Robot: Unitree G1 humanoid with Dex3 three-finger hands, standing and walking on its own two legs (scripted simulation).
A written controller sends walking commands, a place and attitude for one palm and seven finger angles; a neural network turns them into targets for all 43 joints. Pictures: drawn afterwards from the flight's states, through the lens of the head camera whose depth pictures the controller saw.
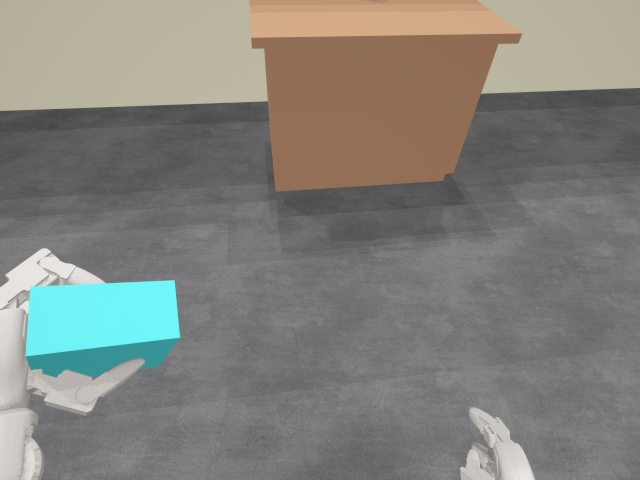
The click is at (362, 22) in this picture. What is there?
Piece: table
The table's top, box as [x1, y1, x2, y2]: [249, 0, 521, 48]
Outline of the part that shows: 249,0 252,48 518,43 521,35 519,31 476,0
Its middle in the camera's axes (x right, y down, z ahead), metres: +0.21 -0.92 +1.56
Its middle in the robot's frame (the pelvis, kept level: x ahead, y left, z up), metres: +1.79 -0.10 -0.02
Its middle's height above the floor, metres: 0.75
